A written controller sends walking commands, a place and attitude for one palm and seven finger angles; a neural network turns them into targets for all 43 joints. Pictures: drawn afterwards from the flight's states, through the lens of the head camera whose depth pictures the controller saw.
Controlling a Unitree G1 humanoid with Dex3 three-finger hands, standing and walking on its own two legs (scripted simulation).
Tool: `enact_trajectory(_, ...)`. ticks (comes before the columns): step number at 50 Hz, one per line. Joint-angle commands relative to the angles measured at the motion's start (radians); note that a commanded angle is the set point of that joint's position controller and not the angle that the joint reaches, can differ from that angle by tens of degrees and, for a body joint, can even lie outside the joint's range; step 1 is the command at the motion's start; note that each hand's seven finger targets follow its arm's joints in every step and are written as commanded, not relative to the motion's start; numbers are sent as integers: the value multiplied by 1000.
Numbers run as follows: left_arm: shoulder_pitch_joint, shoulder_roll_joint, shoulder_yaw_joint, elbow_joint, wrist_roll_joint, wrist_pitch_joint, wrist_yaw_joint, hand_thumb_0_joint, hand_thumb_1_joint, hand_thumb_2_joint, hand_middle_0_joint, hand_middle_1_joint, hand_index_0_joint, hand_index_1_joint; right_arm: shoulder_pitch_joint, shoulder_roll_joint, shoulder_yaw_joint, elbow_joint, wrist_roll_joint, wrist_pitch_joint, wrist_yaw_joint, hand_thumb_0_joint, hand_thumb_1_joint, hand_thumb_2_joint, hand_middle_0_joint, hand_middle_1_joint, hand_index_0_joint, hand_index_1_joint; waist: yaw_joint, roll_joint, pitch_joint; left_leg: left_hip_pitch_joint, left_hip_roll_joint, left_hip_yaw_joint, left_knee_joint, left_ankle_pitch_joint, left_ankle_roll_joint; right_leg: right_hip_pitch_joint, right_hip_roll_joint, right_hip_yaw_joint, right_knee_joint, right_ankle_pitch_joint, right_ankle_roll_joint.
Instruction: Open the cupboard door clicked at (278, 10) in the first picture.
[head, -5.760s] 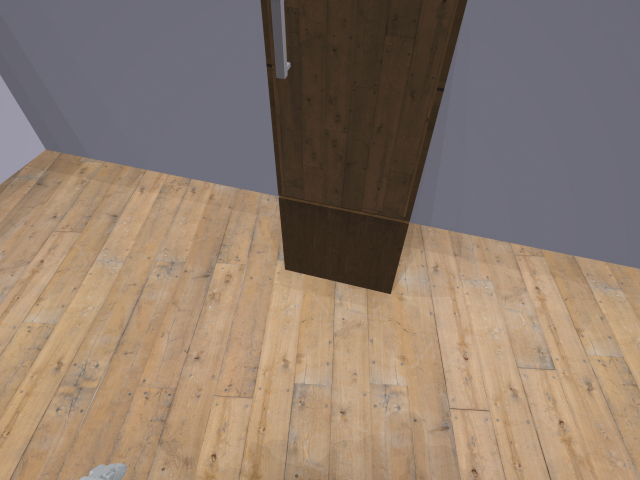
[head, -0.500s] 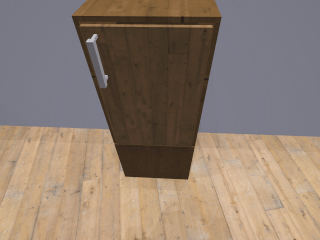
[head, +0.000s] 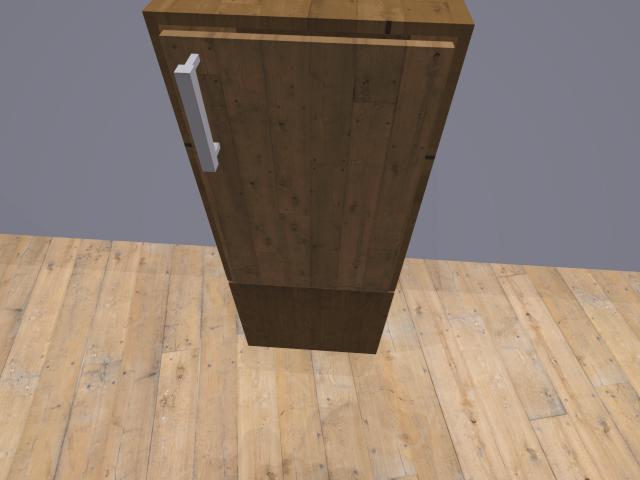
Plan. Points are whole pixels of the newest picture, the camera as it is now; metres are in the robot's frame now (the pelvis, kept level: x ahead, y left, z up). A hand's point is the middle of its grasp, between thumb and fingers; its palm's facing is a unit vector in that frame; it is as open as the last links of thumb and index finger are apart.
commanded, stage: come to a stop and stand still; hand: left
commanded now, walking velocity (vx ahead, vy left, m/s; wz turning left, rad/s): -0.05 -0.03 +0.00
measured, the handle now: (202, 116) +0.56 +0.22 +0.15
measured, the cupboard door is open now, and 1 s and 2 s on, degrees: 0 0 0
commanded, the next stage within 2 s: look again from close up in 0.62 s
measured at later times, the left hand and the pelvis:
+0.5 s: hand out of the picture -0.01 +0.17 -0.16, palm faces +0.00 -0.98 -0.22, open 7.4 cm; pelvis -0.05 -0.02 +0.00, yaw +0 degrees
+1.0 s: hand out of the picture -0.03 +0.14 -0.17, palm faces +0.02 -0.98 -0.19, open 7.4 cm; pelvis -0.02 -0.03 +0.00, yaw +0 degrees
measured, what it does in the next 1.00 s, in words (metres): stands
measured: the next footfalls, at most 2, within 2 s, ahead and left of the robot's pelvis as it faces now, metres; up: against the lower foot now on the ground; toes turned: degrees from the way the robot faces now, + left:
none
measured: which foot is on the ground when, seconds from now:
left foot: down 0.00-1.00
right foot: down 0.00-1.00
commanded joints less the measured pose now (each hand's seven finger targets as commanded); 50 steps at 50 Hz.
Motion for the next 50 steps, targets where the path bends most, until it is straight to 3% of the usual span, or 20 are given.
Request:
enact_trajectory(1, 68, 85, 16, -50, 0, -5, 10, 0, 900, 900, -200, -300, -200, -300, 71, -110, -27, -37, -6, -6, -5, 0, -900, -900, 200, 300, 200, 300, -8, 22, -84, 43, 159, -96, -37, 788, 22, 22, -46, 34, 6, 439, -39)
enact_trajectory(4, 53, 94, 14, -58, 1, -5, 7, 0, 900, 900, -200, -300, -200, -300, 45, -102, -24, -39, -8, -7, 0, 0, -900, -900, 200, 300, 200, 300, -4, 22, -76, -8, 144, -96, -59, 605, 17, 42, -56, 61, -27, 417, -49)
enact_trajectory(5, 113, 138, 10, -34, 4, -15, 37, 0, 900, 900, -200, -300, -200, -300, -29, -178, -39, -115, 14, 0, 16, 0, -900, -900, 200, 300, 200, 300, 12, -97, -61, -62, 160, -67, 142, 671, -19, 24, -87, 80, -87, 664, -30)
enact_trajectory(6, 91, 150, 12, -84, 3, -27, 33, 0, 900, 900, -200, -300, -200, -300, 19, -120, -32, -143, 3, 0, 29, 0, -900, -900, 200, 300, 200, 300, -13, -149, -124, -126, 98, -70, 112, 295, -19, 105, -130, 127, -60, 670, -72)
enact_trajectory(7, 39, 162, 8, -93, -2, -37, 24, 0, 900, 900, -200, -300, -200, -300, 15, -94, -25, -142, -2, 6, 36, 0, -900, -900, 200, 300, 200, 300, -20, -142, -139, -137, 73, -43, 63, 74, -22, 107, -157, 123, -72, 591, -93)
enact_trajectory(8, 15, 152, 0, -110, -1, -35, 16, 0, 900, 900, -200, -300, -200, -300, 17, -89, -21, -147, -5, 8, 38, 0, -900, -900, 200, 300, 200, 300, -31, -75, -120, -102, 63, -44, 33, 73, -18, 46, -145, 124, -72, 466, -99)
enact_trajectory(9, -11, 148, -3, -120, -4, -33, 10, 0, 900, 900, -200, -300, -200, -300, 29, -96, -18, -142, -8, 6, 38, 0, -900, -900, 200, 300, 200, 300, -40, 22, -84, -84, 84, -75, -6, 173, -9, -3, -106, 105, -63, 343, -90)
enact_trajectory(10, -12, 141, -6, -126, -6, -31, 6, 0, 900, 900, -200, -300, -200, -300, 32, -110, -17, -140, -13, 1, 36, 0, -900, -900, 200, 300, 200, 300, -34, 92, -72, -81, 114, -106, -30, 278, 4, -12, -65, 84, -45, 291, -77)
enact_trajectory(11, -13, 140, -8, -125, -5, -24, 3, 0, 900, 900, -200, -300, -200, -300, 16, -122, -15, -144, -13, -2, 34, 0, -900, -900, 200, 300, 200, 300, -21, 120, -54, -103, 133, -124, -53, 311, 13, -3, -41, 57, -44, 221, -65)
enact_trajectory(12, -13, 138, -10, -121, -2, -20, 0, 0, 900, 900, -200, -300, -200, -300, 5, -123, -13, -148, -13, -2, 34, 0, -900, -900, 200, 300, 200, 300, -11, 110, -22, -138, 138, -127, -68, 281, 19, 3, -29, 47, -61, 162, -58)
enact_trajectory(14, -13, 134, -16, -116, -2, -16, -7, 0, 900, 900, -200, -300, -200, -300, -8, -135, -9, -156, -11, 1, 34, 0, -900, -900, 200, 300, 200, 300, -13, 12, 16, -163, 122, -125, -92, 129, 16, -19, -32, 67, -109, 77, -55)
enact_trajectory(18, -13, 143, -17, -116, 0, -13, -15, 0, 900, 900, -200, -300, -200, -300, 11, -141, -4, -144, -15, 5, 38, 0, -900, -900, 200, 300, 200, 300, -20, 0, 63, -187, 102, -119, -133, -34, 13, -73, -33, 97, -168, -78, -58)
enact_trajectory(26, 24, 141, -18, -89, -2, -20, -20, 0, 900, 900, -200, -300, -200, -300, 40, -138, 3, -101, -13, -2, 37, 0, -900, -900, 200, 300, 200, 300, -19, -6, 17, -150, 98, -104, -125, 1, 11, -67, -46, 116, -189, -77, -63)
enact_trajectory(34, 55, 125, -20, -38, -3, -28, -16, 0, 900, 900, -200, -300, -200, -300, 65, -121, 9, -40, -6, -11, 30, 0, -900, -900, 200, 300, 200, 300, -13, 6, -6, -119, 114, -97, -115, 123, 8, -19, -49, 95, -159, 84, -63)
enact_trajectory(47, 76, 99, -16, 0, -1, -28, -12, 0, 900, 900, -200, -300, -200, -300, 72, -90, 9, 4, -6, -12, 21, 0, -900, -900, 200, 300, 200, 300, -7, -14, -7, -98, 116, -83, -91, 196, 4, 7, -52, 81, -134, 205, -66)
enact_trajectory(50, 70, 102, -13, -1, -1, -29, -11, 0, 900, 900, -200, -300, -200, -300, 70, -87, 8, 7, -7, -13, 20, 0, -900, -900, 200, 300, 200, 300, -8, 7, -9, -97, 115, -80, -87, 217, 0, 15, -55, 81, -129, 237, -68)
